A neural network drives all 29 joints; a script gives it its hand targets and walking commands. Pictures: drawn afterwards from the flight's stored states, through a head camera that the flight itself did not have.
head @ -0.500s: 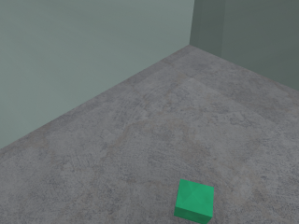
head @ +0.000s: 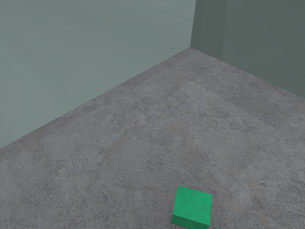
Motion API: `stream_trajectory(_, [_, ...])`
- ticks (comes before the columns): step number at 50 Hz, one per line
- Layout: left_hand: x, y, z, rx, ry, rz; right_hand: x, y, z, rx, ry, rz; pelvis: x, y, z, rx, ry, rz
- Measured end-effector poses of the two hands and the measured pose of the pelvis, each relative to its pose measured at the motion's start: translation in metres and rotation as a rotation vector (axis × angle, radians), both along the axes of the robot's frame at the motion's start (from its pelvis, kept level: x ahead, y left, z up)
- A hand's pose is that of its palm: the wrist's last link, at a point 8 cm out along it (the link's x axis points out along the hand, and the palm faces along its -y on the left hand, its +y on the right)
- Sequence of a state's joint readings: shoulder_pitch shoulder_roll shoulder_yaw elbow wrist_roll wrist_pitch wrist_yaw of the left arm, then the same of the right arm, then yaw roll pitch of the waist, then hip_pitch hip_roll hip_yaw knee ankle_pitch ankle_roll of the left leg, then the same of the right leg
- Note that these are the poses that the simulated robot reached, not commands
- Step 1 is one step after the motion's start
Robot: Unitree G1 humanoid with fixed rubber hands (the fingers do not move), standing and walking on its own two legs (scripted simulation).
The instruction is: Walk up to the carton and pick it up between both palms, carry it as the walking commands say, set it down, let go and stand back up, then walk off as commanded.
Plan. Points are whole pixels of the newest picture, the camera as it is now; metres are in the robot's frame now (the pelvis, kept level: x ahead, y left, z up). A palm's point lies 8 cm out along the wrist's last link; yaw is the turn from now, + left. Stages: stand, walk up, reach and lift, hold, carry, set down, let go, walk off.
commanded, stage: stand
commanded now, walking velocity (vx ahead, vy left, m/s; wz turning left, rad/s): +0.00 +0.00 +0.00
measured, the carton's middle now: (190, 209) +0.37 -0.17 -0.68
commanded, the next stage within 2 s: none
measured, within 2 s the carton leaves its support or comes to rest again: neither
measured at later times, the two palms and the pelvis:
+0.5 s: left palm out of the picture +0.00 +0.25 -0.13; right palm out of the picture +0.01 -0.26 -0.15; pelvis -0.01 -0.01 +0.00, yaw +0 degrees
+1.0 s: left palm out of the picture +0.06 +0.32 -0.10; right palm out of the picture +0.07 -0.30 -0.11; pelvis -0.02 +0.00 +0.00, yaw -1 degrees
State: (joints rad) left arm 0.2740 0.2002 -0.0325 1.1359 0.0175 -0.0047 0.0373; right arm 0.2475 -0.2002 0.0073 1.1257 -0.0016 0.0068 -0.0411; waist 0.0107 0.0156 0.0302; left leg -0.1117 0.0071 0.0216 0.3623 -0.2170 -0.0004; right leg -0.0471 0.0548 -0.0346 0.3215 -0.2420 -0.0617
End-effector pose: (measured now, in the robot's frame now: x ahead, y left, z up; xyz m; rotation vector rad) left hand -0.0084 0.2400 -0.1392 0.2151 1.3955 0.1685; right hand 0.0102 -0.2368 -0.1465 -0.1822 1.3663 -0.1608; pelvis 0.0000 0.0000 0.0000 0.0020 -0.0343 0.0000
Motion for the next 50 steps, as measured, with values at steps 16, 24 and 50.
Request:
stream_trajectory(16, [-0.006,-0.001,0.003,0.016,0.024,0.002,-0.015,-0.001,-0.003,0.013,0.031,-0.017,-0.002,-0.005,0.000,0.002,0.007,-0.004])
stream_trajectory(24, [0.008,0.013,0.009,0.054,-0.028,-0.011,-0.005,-0.017,0.000,-0.018,-0.003,0.001,-0.005,-0.007,0.000,0.002,0.000,-0.006])
stream_trajectory(50, [0.071,0.077,0.044,0.184,-0.219,-0.085,0.060,-0.067,0.034,-0.140,-0.219,0.093,-0.018,-0.002,0.003,-0.004,-0.007,-0.012])
